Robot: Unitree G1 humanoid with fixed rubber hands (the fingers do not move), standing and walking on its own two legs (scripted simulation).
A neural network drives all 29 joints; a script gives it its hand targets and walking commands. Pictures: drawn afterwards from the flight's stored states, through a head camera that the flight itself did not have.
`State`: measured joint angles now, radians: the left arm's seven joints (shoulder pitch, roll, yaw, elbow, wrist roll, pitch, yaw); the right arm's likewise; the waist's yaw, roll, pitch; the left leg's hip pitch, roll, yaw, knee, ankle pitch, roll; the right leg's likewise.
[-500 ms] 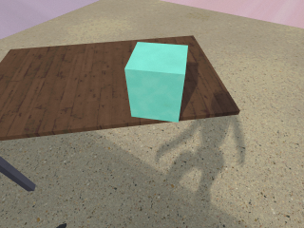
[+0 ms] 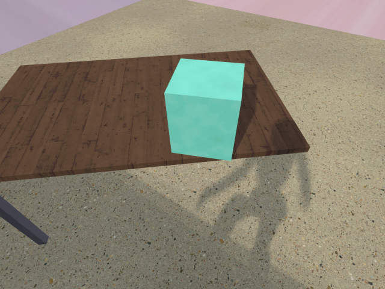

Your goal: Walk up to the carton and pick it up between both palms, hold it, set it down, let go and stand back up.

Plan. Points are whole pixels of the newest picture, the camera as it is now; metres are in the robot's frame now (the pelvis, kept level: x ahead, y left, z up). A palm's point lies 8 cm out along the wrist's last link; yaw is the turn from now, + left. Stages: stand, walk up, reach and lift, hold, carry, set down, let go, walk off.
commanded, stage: walk up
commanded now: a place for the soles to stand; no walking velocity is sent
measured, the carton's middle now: (206, 110) +0.67 -0.03 -0.02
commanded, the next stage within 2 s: none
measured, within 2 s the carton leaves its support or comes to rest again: neither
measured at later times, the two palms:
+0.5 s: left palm out of the picture +0.10 +0.28 -0.11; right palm out of the picture +0.05 -0.39 -0.13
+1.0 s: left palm (90, 245) +0.27 +0.29 -0.13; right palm (358, 247) +0.24 -0.36 -0.09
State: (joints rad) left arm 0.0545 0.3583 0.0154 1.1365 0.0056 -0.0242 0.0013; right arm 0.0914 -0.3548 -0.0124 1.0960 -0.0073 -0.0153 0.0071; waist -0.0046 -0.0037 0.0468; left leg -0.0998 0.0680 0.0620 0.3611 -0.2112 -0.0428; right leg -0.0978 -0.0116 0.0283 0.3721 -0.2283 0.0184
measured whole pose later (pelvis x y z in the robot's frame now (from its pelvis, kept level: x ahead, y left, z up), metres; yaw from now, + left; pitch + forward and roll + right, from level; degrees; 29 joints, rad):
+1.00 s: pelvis +0.20 -0.03 -0.02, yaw +0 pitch -6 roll +0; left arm 0.27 0.44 0.08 0.85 0.02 -0.01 -0.06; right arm 0.31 -0.40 -0.07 0.85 -0.02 -0.08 0.01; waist -0.02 -0.08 0.11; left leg -0.25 0.02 0.06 0.61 -0.27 0.02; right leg -0.40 -0.04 0.01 1.06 -0.41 -0.03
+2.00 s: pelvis +0.25 -0.08 -0.03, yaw +6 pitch -3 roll -1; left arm 0.07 0.39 0.04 1.04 0.00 -0.01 -0.01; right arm 0.15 -0.38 -0.02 1.00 -0.02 0.00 0.02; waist 0.01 0.00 0.06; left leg -0.25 0.01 -0.05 0.69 -0.39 -0.01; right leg -0.35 -0.09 -0.08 0.63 -0.23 0.02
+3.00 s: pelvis +0.35 -0.01 -0.02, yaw +7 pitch -3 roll +1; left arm 0.11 0.36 0.03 0.96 -0.01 -0.02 0.02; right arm 0.10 -0.36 -0.05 0.96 -0.01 -0.02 0.00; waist 0.02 -0.02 0.14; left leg -0.24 0.02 0.03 0.62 -0.31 -0.02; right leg -0.26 -0.04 0.01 0.67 -0.35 0.01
